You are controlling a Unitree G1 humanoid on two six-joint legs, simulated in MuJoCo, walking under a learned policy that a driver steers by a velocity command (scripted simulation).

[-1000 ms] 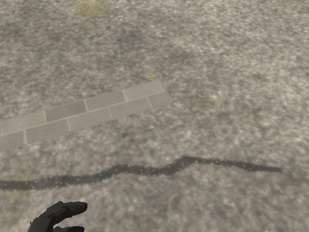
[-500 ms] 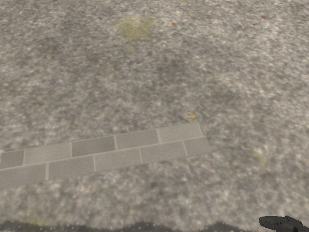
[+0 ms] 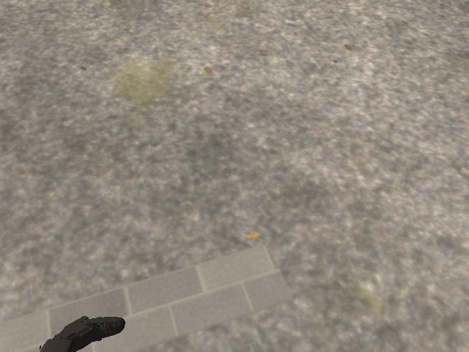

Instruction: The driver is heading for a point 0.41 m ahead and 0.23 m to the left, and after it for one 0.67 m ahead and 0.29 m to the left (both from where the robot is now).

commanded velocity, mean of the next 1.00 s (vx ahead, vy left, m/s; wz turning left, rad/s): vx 0.37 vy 0.00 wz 0.53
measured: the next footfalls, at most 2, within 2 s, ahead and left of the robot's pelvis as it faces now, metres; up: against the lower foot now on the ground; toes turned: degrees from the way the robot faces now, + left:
right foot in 0.06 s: +0.20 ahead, -0.14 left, +0.00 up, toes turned +1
left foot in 0.56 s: +0.41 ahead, +0.18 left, +0.00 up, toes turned +22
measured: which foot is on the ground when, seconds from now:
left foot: down 0.00-0.06, up 0.08-0.54, down 0.56-1.00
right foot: up 0.00-0.04, down 0.06-0.58, up 0.60-1.00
